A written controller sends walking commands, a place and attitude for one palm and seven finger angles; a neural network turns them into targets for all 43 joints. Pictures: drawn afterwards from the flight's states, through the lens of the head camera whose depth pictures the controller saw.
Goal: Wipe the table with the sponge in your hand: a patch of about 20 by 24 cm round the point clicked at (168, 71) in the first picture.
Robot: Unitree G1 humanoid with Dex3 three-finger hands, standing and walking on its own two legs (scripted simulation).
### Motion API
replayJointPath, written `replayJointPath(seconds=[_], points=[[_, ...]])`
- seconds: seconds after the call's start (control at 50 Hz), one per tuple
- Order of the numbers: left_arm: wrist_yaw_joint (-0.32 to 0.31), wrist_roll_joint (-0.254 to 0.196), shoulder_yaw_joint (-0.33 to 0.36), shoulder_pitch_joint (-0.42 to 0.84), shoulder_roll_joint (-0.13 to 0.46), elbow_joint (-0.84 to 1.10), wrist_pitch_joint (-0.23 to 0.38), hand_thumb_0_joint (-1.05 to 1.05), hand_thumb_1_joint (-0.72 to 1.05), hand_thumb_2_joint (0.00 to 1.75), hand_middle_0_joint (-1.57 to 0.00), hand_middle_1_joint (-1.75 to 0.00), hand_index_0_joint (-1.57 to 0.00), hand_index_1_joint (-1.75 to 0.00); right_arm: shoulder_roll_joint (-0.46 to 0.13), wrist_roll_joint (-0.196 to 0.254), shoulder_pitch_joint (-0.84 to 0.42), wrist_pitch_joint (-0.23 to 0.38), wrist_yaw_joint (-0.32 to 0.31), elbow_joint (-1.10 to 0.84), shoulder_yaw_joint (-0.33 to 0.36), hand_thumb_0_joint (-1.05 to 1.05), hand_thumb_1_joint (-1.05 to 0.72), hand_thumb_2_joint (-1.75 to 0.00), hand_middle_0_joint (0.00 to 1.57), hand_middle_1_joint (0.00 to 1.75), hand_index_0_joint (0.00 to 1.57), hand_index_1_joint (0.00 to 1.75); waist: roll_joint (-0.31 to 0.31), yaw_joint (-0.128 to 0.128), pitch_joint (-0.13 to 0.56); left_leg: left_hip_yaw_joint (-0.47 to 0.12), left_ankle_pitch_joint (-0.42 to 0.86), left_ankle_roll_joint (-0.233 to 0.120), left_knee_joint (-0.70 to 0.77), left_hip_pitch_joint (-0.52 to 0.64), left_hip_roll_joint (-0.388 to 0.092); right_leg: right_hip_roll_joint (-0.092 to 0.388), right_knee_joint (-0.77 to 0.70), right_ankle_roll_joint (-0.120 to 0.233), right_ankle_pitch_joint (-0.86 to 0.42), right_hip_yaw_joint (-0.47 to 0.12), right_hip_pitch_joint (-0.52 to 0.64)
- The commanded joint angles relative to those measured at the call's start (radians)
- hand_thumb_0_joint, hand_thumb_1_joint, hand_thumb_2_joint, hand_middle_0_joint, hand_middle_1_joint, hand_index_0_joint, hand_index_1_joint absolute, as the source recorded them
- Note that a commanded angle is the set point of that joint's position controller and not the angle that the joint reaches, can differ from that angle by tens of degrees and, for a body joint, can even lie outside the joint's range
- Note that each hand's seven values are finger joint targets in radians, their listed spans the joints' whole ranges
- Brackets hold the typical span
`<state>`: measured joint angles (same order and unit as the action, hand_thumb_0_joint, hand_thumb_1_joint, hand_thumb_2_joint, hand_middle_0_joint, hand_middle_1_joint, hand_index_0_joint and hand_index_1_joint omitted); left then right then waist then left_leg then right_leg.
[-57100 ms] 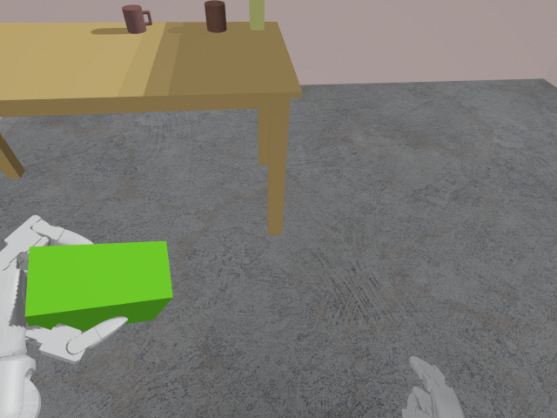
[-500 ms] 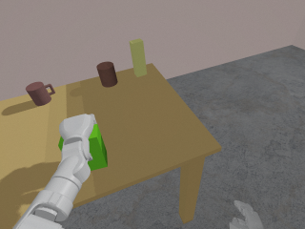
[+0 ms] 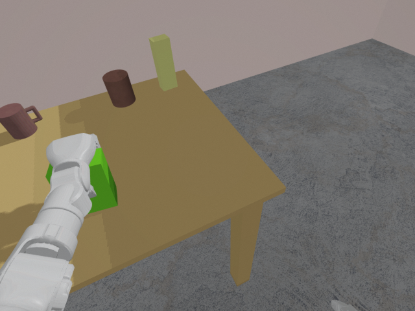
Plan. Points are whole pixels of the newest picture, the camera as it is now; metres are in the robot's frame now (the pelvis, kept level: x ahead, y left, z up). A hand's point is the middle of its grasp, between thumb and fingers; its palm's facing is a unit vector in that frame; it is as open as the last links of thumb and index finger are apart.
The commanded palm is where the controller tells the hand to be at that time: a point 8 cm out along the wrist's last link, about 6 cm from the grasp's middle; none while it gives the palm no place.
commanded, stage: wipe forward along the middle lane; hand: left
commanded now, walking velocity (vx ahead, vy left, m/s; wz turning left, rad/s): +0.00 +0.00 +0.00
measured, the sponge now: (89, 189) +0.37 +0.29 +0.02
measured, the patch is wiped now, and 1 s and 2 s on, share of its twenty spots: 1.00 1.00 1.00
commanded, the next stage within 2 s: slide back across to the first lane in 0.44 s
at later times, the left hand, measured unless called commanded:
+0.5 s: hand (77, 154) +0.43 +0.32 +0.08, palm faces -0.10 -0.01 -0.99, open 10.5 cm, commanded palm +0.42 +0.32 +0.11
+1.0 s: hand (49, 156) +0.43 +0.38 +0.08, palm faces -0.06 -0.04 -1.00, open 10.5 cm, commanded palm +0.40 +0.37 +0.14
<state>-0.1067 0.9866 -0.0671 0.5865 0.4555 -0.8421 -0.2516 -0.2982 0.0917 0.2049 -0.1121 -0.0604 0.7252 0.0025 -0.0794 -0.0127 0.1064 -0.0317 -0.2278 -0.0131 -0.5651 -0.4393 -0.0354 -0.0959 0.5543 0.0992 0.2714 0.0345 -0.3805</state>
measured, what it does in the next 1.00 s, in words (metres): shifts its weight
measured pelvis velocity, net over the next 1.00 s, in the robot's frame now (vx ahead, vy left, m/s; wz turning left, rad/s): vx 0.03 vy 0.07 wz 0.00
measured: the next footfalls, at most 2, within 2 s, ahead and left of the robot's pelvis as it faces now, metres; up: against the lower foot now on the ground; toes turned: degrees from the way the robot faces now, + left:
none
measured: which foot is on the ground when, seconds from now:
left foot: down 0.00-1.00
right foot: down 0.00-1.00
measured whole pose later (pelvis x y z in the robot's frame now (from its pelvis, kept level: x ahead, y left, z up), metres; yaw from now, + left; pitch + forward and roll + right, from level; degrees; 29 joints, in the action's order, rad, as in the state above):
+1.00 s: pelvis +0.03 +0.07 +0.01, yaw +0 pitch +7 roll -2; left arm -0.11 1.01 -0.02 0.63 0.52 -0.85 -0.25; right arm -0.27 0.08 0.23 -0.12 -0.03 0.71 0.00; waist -0.05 -0.02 0.11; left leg 0.00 -0.25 -0.05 -0.54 -0.42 0.02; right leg -0.04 0.46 0.01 0.26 0.00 -0.33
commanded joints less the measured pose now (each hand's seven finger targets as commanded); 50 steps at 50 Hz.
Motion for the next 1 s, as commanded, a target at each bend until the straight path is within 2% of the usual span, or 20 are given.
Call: replayJointPath(seconds=[0.0, 0.08, 0.12, 0.18, 0.22, 0.28, 0.34, 0.38, 0.4, 0.46, 0.48, 0.52, 0.6, 0.66, 0.68, 0.76, 0.78, 0.88, 0.9, 0.98], points=[[-0.048, 0.045, 0.074, 0.358, 0.315, 0.049, -0.012, 0.00, 0.10, 1.30, -1.20, -1.60, -1.20, -1.60, -0.117, 0.001, -0.088, 0.038, -0.009, -0.129, 0.038, 0.00, -0.90, -0.90, 0.20, 0.30, 0.20, 0.30, 0.131, -0.013, 0.165, 0.028, 0.007, -0.047, 0.024, -0.009, 0.064, 0.098, -0.150, -0.069, -0.144, -0.154, 0.112], [-0.050, 0.051, 0.085, 0.381, 0.327, 0.020, -0.007, 0.00, 0.10, 1.30, -1.20, -1.60, -1.20, -1.60, -0.119, 0.000, -0.075, 0.039, -0.006, -0.124, 0.040, 0.00, -0.90, -0.90, 0.20, 0.30, 0.20, 0.30, 0.114, -0.007, 0.201, 0.025, 0.023, -0.045, 0.027, -0.006, 0.061, 0.096, -0.144, -0.065, -0.166, -0.149, 0.115], [-0.054, 0.057, 0.058, 0.403, 0.301, 0.003, -0.002, 0.00, 0.10, 1.30, -1.20, -1.60, -1.20, -1.60, -0.119, -0.001, -0.055, 0.039, -0.002, -0.119, 0.044, 0.00, -0.90, -0.90, 0.20, 0.30, 0.20, 0.30, 0.113, -0.022, 0.206, 0.032, 0.033, -0.049, 0.016, 0.005, 0.059, 0.097, -0.137, -0.068, -0.190, -0.137, 0.107], [-0.057, 0.058, 0.103, 0.423, 0.356, -0.019, 0.001, 0.00, 0.10, 1.30, -1.20, -1.60, -1.20, -1.60, -0.124, -0.004, -0.045, 0.035, -0.003, -0.112, 0.043, 0.00, -0.90, -0.90, 0.20, 0.30, 0.20, 0.30, 0.118, -0.017, 0.234, 0.027, 0.045, -0.047, 0.019, -0.009, 0.058, 0.094, -0.133, -0.064, -0.217, -0.140, 0.129], [-0.060, 0.063, 0.067, 0.417, 0.313, -0.034, 0.002, 0.00, 0.10, 1.30, -1.20, -1.60, -1.20, -1.60, -0.122, -0.004, -0.033, 0.033, 0.002, -0.112, 0.046, 0.00, -0.90, -0.90, 0.20, 0.30, 0.20, 0.30, 0.118, -0.029, 0.221, 0.035, 0.060, -0.049, 0.014, -0.001, 0.060, 0.091, -0.125, -0.069, -0.250, -0.115, 0.114], [-0.059, 0.065, 0.088, 0.428, 0.333, -0.035, 0.000, 0.00, 0.10, 1.30, -1.20, -1.60, -1.20, -1.60, -0.123, -0.006, -0.033, 0.029, 0.004, -0.112, 0.045, 0.00, -0.90, -0.90, 0.20, 0.30, 0.20, 0.30, 0.111, -0.021, 0.251, 0.030, 0.081, -0.048, 0.021, 0.007, 0.060, 0.085, -0.121, -0.065, -0.274, -0.108, 0.124], [-0.065, 0.078, 0.042, 0.460, 0.288, -0.052, -0.005, 0.00, 0.10, 1.30, -1.20, -1.60, -1.20, -1.60, -0.123, -0.006, -0.021, 0.027, 0.008, -0.107, 0.046, 0.00, -0.90, -0.90, 0.20, 0.30, 0.20, 0.30, 0.100, -0.042, 0.217, 0.034, 0.069, -0.049, 0.017, 0.020, 0.059, 0.083, -0.122, -0.066, -0.246, -0.091, 0.081], [-0.068, 0.066, 0.079, 0.470, 0.320, -0.055, -0.006, 0.00, 0.10, 1.30, -1.20, -1.60, -1.20, -1.60, -0.123, -0.008, -0.023, 0.027, 0.005, -0.107, 0.046, 0.00, -0.90, -0.90, 0.20, 0.30, 0.20, 0.30, 0.103, -0.031, 0.239, 0.028, 0.081, -0.049, 0.026, 0.025, 0.057, 0.079, -0.124, -0.063, -0.246, -0.086, 0.089], [-0.072, 0.071, 0.059, 0.505, 0.313, -0.058, -0.004, 0.00, 0.10, 1.30, -1.20, -1.60, -1.20, -1.60, -0.127, -0.010, -0.013, 0.026, 0.004, -0.102, 0.047, 0.00, -0.90, -0.90, 0.20, 0.30, 0.20, 0.30, 0.108, -0.049, 0.239, 0.032, 0.080, -0.051, 0.017, 0.030, 0.057, 0.079, -0.118, -0.067, -0.248, -0.082, 0.080], [-0.076, 0.076, 0.050, 0.519, 0.302, -0.090, -0.014, 0.00, 0.10, 1.30, -1.20, -1.60, -1.20, -1.60, -0.126, -0.012, -0.002, 0.026, 0.006, -0.096, 0.047, 0.00, -0.90, -0.90, 0.20, 0.30, 0.20, 0.30, 0.123, -0.052, 0.242, 0.033, 0.085, -0.048, 0.020, 0.028, 0.055, 0.079, -0.115, -0.067, -0.253, -0.072, 0.074], [-0.076, 0.073, 0.081, 0.513, 0.327, -0.093, -0.011, 0.00, 0.10, 1.30, -1.20, -1.60, -1.20, -1.60, -0.126, -0.013, -0.005, 0.025, 0.006, -0.095, 0.047, 0.00, -0.90, -0.90, 0.20, 0.30, 0.20, 0.30, 0.101, -0.038, 0.254, 0.024, 0.103, -0.047, 0.026, 0.032, 0.055, 0.076, -0.112, -0.060, -0.260, -0.067, 0.077], [-0.077, 0.083, 0.042, 0.529, 0.297, -0.103, -0.015, 0.00, 0.10, 1.30, -1.20, -1.60, -1.20, -1.60, -0.125, -0.014, 0.003, 0.024, 0.009, -0.096, 0.047, 0.00, -0.90, -0.90, 0.20, 0.30, 0.20, 0.30, 0.085, -0.050, 0.243, 0.027, 0.090, -0.046, 0.024, 0.042, 0.055, 0.074, -0.113, -0.062, -0.230, -0.062, 0.054], [-0.077, 0.089, 0.087, 0.502, 0.339, -0.050, -0.006, 0.00, 0.10, 1.30, -1.20, -1.60, -1.20, -1.60, -0.124, -0.018, 0.002, 0.019, 0.011, -0.111, 0.053, 0.00, -0.90, -0.90, 0.20, 0.30, 0.20, 0.30, 0.057, -0.015, 0.316, 0.014, 0.158, -0.046, 0.030, 0.096, 0.052, 0.066, -0.096, -0.050, -0.258, -0.045, 0.094], [-0.078, 0.086, 0.103, 0.470, 0.365, -0.066, -0.021, 0.00, 0.10, 1.30, -1.20, -1.60, -1.20, -1.60, -0.127, -0.014, -0.012, 0.016, 0.013, -0.116, 0.048, 0.00, -0.90, -0.90, 0.20, 0.30, 0.20, 0.30, 0.086, -0.011, 0.261, 0.014, 0.123, -0.046, 0.047, 0.081, 0.053, 0.064, -0.120, -0.053, -0.208, -0.044, 0.087], [-0.076, 0.083, 0.124, 0.494, 0.390, -0.035, -0.015, 0.00, 0.10, 1.30, -1.20, -1.60, -1.20, -1.60, -0.128, -0.013, -0.025, 0.017, 0.011, -0.120, 0.046, 0.00, -0.90, -0.90, 0.20, 0.30, 0.20, 0.30, 0.052, -0.003, 0.267, 0.004, 0.135, -0.045, 0.059, 0.093, 0.049, 0.063, -0.120, -0.047, -0.198, -0.040, 0.084], [-0.070, 0.096, 0.122, 0.462, 0.394, 0.002, -0.026, 0.00, 0.10, 1.30, -1.20, -1.60, -1.20, -1.60, -0.127, -0.014, -0.026, 0.021, 0.016, -0.124, 0.050, 0.00, -0.90, -0.90, 0.20, 0.30, 0.20, 0.30, 0.037, 0.013, 0.294, 0.000, 0.177, -0.043, 0.064, 0.148, 0.048, 0.057, -0.118, -0.041, -0.204, -0.028, 0.101], [-0.063, 0.086, 0.114, 0.470, 0.376, 0.041, -0.020, 0.00, 0.10, 1.30, -1.20, -1.60, -1.20, -1.60, -0.121, -0.013, -0.042, 0.025, 0.015, -0.138, 0.049, 0.00, -0.90, -0.90, 0.20, 0.30, 0.20, 0.30, 0.012, 0.017, 0.305, -0.007, 0.202, -0.043, 0.071, 0.165, 0.047, 0.057, -0.119, -0.036, -0.218, -0.025, 0.107], [-0.030, 0.056, 0.107, 0.398, 0.349, 0.114, -0.012, 0.00, 0.10, 1.30, -1.20, -1.60, -1.20, -1.60, -0.122, -0.008, -0.055, 0.034, 0.014, -0.149, 0.054, 0.00, -0.90, -0.90, 0.20, 0.30, 0.20, 0.30, 0.027, 0.017, 0.282, -0.021, 0.243, -0.043, 0.080, 0.218, 0.040, 0.053, -0.132, -0.033, -0.231, -0.013, 0.106], [-0.023, 0.061, 0.092, 0.397, 0.344, 0.121, -0.010, 0.00, 0.10, 1.30, -1.20, -1.60, -1.20, -1.60, -0.128, -0.009, -0.050, 0.032, 0.014, -0.145, 0.053, 0.00, -0.90, -0.90, 0.20, 0.30, 0.20, 0.30, 0.015, 0.007, 0.251, -0.027, 0.230, -0.043, 0.080, 0.229, 0.039, 0.049, -0.136, -0.033, -0.205, -0.011, 0.079], [0.000, 0.061, 0.086, 0.395, 0.330, 0.201, 0.004, 0.00, 0.10, 1.30, -1.20, -1.60, -1.20, -1.60, -0.121, -0.009, -0.067, 0.035, 0.011, -0.155, 0.054, 0.00, -0.90, -0.90, 0.20, 0.30, 0.20, 0.30, -0.008, 0.012, 0.268, -0.038, 0.273, -0.039, 0.084, 0.275, 0.035, 0.050, -0.139, -0.025, -0.216, -0.008, 0.076]])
